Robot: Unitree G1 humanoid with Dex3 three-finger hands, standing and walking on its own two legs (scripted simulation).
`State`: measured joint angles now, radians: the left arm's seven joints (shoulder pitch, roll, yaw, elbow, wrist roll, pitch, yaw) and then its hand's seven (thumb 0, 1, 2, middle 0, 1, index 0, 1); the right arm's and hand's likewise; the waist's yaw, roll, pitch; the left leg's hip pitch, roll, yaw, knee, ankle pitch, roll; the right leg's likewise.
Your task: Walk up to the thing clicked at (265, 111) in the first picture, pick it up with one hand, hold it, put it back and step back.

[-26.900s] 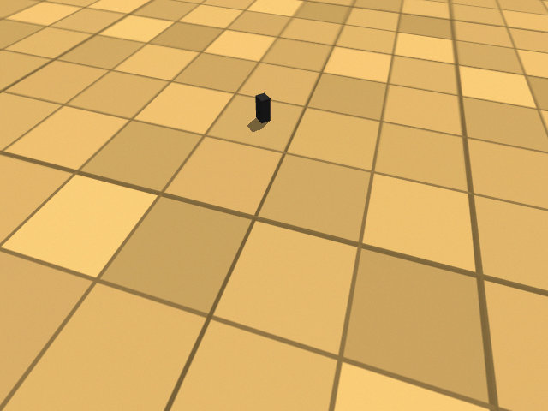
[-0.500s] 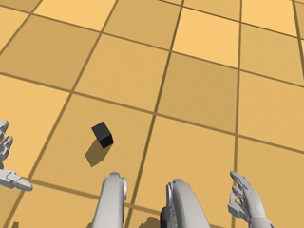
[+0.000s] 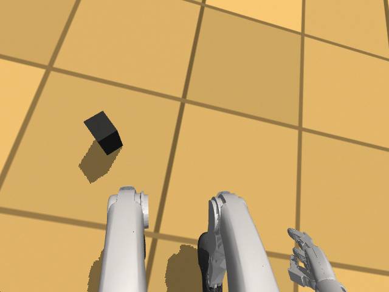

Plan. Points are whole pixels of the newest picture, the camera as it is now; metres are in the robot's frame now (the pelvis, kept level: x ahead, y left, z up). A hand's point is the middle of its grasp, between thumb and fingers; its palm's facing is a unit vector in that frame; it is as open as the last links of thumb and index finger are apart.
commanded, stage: go down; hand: left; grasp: from the side
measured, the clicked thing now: (105, 134) +0.50 +0.26 -0.37
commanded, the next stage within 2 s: approach in 0.80 s
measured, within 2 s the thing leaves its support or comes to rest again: neither
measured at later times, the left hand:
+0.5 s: hand out of the picture +0.39 +0.45 -0.04, palm faces +0.30 -0.95 -0.07, open 17.2 cm
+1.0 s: hand out of the picture +0.40 +0.46 -0.07, palm faces +0.32 -0.95 -0.05, open 17.2 cm
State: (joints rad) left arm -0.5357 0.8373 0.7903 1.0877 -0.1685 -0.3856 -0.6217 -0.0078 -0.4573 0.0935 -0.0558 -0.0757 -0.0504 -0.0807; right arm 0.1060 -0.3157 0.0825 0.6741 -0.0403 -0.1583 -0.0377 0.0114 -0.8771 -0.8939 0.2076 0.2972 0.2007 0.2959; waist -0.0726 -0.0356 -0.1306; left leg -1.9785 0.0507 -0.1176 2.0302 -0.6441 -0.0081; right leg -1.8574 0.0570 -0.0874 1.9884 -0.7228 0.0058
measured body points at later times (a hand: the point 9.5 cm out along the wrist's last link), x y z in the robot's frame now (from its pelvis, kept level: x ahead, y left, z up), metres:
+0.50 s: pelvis -0.01 +0.00 -0.06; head +0.21 +0.09 +0.33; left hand +0.37 +0.50 -0.04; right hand +0.13 -0.27 -0.15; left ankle +0.08 +0.13 -0.42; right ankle +0.07 -0.12 -0.42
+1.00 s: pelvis -0.01 +0.00 -0.09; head +0.22 +0.10 +0.29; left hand +0.38 +0.51 -0.06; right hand +0.14 -0.27 -0.17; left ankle +0.08 +0.13 -0.42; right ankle +0.07 -0.12 -0.42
